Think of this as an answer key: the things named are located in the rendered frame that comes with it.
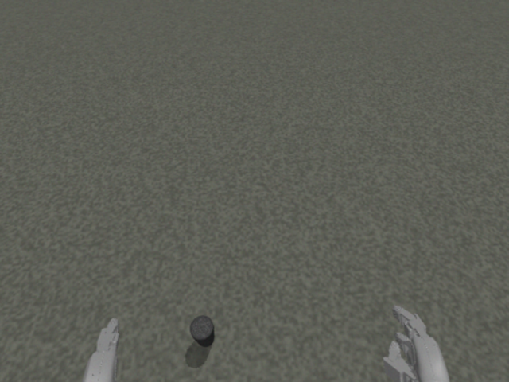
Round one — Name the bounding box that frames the right robot hand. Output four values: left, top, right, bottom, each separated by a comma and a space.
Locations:
383, 305, 449, 382

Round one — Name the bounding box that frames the cup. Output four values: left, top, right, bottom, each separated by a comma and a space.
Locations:
190, 316, 215, 347

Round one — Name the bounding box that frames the left robot hand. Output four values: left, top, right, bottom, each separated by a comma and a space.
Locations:
82, 318, 119, 382

